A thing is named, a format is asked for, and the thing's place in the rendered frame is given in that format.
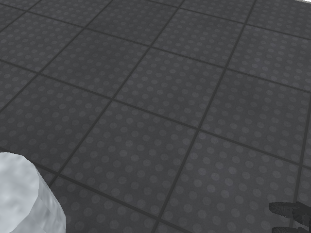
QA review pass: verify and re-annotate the right robot hand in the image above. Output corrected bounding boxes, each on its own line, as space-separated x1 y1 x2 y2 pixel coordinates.
268 201 311 233

